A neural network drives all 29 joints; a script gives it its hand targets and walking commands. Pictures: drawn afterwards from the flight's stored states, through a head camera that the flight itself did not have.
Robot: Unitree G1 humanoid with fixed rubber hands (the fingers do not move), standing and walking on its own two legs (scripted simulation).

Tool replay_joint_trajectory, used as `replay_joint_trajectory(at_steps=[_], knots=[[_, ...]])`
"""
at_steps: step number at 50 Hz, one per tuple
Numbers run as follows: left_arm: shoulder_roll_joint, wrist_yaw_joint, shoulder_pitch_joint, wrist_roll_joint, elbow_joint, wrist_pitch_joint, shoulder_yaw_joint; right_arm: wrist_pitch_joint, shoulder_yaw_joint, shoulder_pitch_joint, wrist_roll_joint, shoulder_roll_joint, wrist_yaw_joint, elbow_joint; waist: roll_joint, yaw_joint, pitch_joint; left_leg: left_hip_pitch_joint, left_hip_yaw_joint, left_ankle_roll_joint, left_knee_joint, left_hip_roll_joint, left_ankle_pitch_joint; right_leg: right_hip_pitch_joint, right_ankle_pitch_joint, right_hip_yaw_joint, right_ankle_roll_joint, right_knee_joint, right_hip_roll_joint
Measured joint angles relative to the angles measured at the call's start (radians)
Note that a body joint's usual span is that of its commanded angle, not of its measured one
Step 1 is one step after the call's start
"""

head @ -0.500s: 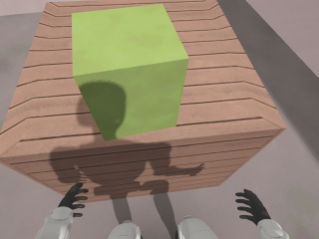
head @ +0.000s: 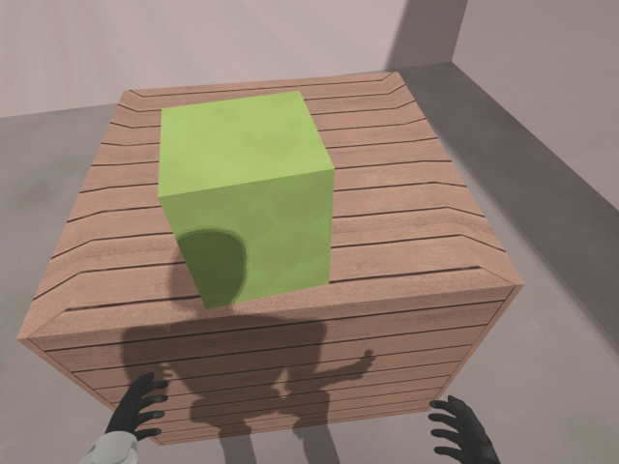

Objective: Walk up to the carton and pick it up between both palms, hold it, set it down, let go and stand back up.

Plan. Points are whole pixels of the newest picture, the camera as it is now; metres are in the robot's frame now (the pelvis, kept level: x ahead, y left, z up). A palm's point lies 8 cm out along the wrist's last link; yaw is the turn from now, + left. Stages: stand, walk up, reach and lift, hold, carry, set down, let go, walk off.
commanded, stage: reach and lift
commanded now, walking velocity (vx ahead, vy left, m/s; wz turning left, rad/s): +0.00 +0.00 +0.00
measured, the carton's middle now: (251, 202) +0.49 +0.09 +0.06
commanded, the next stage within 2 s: none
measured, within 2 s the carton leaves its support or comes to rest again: neither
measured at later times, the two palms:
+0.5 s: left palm (126, 421) +0.20 +0.24 -0.03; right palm (474, 395) +0.21 -0.21 -0.03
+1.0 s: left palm (118, 388) +0.22 +0.24 +0.02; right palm (472, 346) +0.25 -0.20 +0.03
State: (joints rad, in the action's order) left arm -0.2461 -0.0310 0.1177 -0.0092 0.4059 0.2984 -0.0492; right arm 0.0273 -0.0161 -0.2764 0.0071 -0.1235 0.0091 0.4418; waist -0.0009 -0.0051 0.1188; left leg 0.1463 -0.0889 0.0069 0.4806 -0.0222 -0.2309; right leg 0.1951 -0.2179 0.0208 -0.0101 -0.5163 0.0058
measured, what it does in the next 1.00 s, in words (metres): stands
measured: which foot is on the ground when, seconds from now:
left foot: down 0.00-1.00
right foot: down 0.00-1.00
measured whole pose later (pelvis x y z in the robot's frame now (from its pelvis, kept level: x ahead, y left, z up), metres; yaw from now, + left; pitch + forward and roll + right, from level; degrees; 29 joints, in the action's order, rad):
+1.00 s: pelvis +0.04 +0.01 +0.01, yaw +1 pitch -3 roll +0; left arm -0.20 -0.13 0.30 -0.15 0.07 0.01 0.03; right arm -0.09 -0.02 -0.32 0.25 -0.23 0.05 0.14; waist 0.02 0.08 0.03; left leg 0.07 -0.06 0.00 0.33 -0.02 -0.21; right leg 0.08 -0.17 0.01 -0.01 -0.31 0.01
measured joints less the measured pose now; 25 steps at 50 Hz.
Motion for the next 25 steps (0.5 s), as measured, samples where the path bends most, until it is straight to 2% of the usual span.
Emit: replay_joint_trajectory(at_steps=[7,15,20,25], knots=[[0.005,-0.008,0.055,-0.031,-0.008,-0.07,0.007,-0.02,-0.022,-0.042,0.005,-0.04,0.016,-0.032,-0.019,0.007,-0.04,-0.05,-0.005,0.001,-0.075,0.005,0.019,-0.048,0.016,0.004,0.004,0.071,-0.002],[0.019,-0.018,0.14,-0.077,-0.064,-0.169,0.026,-0.07,-0.025,-0.071,0.056,-0.058,0.021,-0.094,0.021,0.034,-0.056,-0.07,0.007,-0.008,-0.14,0.002,0.037,-0.076,0.033,-0.008,-0.001,0.144,0.002],[0.03,-0.039,0.158,-0.074,-0.089,-0.232,0.042,-0.113,-0.018,-0.054,0.093,-0.047,0.036,-0.071,0.04,0.053,-0.062,-0.067,0.012,-0.011,-0.152,-0.002,0.034,-0.082,0.038,-0.013,-0.004,0.173,0.007],[0.04,-0.057,0.178,-0.07,-0.122,-0.29,0.051,-0.164,-0.008,-0.052,0.125,-0.044,0.037,-0.05,0.026,0.063,-0.067,-0.066,0.015,-0.011,-0.145,-0.004,0.017,-0.093,0.033,-0.013,-0.002,0.188,0.009]])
